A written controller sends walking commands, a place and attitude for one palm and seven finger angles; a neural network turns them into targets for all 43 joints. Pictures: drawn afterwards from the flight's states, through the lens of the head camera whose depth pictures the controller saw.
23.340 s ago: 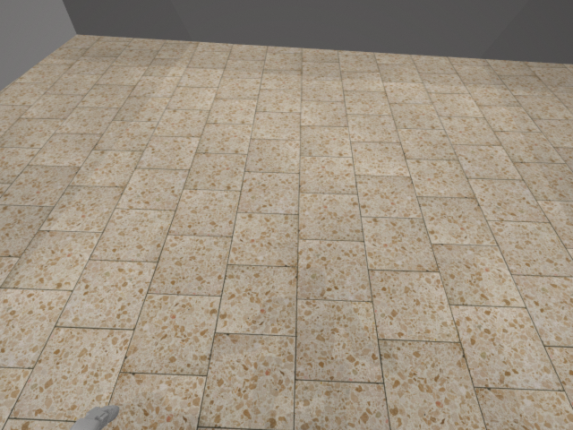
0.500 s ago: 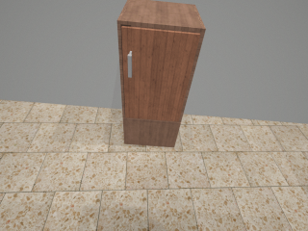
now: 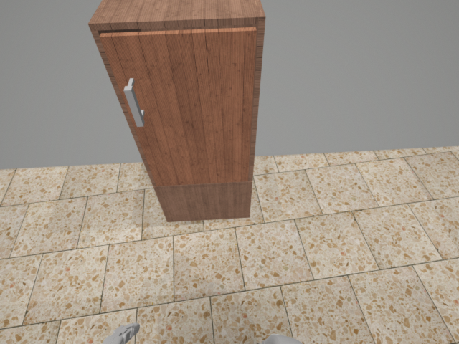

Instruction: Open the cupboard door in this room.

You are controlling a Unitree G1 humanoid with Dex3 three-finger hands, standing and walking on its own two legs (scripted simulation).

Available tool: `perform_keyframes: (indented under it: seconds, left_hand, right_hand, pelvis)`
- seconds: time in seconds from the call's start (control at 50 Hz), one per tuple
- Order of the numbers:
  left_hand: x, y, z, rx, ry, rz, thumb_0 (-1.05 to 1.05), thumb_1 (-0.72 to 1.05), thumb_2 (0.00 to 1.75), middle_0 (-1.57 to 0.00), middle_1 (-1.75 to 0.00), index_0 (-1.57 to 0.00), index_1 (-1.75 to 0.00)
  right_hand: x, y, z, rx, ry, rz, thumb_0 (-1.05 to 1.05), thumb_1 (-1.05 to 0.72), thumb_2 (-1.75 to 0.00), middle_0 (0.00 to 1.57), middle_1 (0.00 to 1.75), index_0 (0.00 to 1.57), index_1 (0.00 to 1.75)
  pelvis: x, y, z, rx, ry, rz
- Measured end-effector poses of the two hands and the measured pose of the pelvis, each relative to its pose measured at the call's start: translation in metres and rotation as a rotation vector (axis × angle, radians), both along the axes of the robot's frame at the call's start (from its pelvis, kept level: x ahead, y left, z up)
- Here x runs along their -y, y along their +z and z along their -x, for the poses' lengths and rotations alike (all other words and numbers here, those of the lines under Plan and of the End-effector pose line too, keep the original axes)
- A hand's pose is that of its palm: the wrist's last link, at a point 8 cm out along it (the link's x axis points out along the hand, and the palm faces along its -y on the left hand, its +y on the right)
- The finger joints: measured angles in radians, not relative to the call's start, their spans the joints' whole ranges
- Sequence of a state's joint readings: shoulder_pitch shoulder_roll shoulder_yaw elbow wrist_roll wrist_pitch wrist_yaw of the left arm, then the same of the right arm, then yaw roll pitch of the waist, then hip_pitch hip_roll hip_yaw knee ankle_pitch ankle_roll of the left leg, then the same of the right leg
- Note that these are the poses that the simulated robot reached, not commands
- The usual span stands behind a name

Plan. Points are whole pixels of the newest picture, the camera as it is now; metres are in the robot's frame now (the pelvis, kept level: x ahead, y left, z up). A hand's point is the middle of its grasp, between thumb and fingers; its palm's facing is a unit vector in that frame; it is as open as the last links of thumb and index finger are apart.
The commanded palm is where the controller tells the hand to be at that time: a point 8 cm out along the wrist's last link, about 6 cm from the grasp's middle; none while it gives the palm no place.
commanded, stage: take the last steps up to it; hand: left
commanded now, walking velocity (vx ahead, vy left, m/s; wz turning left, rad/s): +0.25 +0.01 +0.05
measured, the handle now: (136, 102) +0.69 +0.27 +0.00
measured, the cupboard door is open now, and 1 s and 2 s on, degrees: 0 0 0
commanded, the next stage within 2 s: come to a stop and stand still in 0.28 s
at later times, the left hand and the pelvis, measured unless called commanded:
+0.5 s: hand out of the picture +0.07 +0.17 -0.17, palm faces +0.13 -0.98 -0.13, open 7.4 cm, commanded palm none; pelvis +0.15 +0.02 +0.01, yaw +0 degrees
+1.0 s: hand (162, 322) +0.18 +0.14 -0.14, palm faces +0.05 -0.96 -0.28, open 7.4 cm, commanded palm none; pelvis +0.14 -0.05 +0.02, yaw +1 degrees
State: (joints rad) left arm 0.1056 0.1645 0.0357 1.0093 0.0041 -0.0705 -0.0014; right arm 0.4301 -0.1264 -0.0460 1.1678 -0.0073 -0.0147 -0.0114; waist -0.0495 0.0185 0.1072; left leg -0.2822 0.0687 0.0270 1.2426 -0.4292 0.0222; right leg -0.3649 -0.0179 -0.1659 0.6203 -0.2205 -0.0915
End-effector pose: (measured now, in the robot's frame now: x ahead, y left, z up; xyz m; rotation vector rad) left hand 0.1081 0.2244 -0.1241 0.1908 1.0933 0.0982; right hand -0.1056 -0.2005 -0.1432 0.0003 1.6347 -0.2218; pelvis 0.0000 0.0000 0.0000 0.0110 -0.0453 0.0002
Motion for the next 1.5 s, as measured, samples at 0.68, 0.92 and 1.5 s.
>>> perform_keyframes:
  seconds: [0.68, 0.92, 1.5]
  left_hand:
    - [-0.012, -0.006, -0.025, -0.355, 0.147, 0.009, 0.0, 0.91, 0.9, -0.2, -0.3, -0.2, -0.29]
    - [0.021, 0.015, -0.068, -0.165, 0.104, -0.092, 0.0, 0.91, 0.9, -0.2, -0.3, -0.2, -0.29]
    - [-0.006, -0.006, 0.012, -0.309, 0.163, 0.005, 0.01, 0.91, 0.9, -0.2, -0.3, -0.2, -0.29]
  right_hand:
    - [0.006, 0.022, -0.345, 0.424, 0.181, 0.097, -0.03, -0.95, -0.9, 0.21, 0.3, 0.2, 0.3]
    - [0.09, 0.001, -0.292, 0.306, 0.138, 0.07, 0.0, -0.92, -0.9, 0.2, 0.3, 0.2, 0.29]
    - [0.029, 0.019, -0.254, 0.292, 0.202, 0.087, 0.01, -0.94, -0.9, 0.2, 0.3, 0.2, 0.3]
  pelvis:
    - [-0.012, 0.017, -0.147, -0.015, 0.001, -0.001]
    - [0.045, 0.011, -0.139, -0.01, 0.011, -0.02]
    - [0.003, 0.017, -0.115, -0.016, 0.02, 0.001]
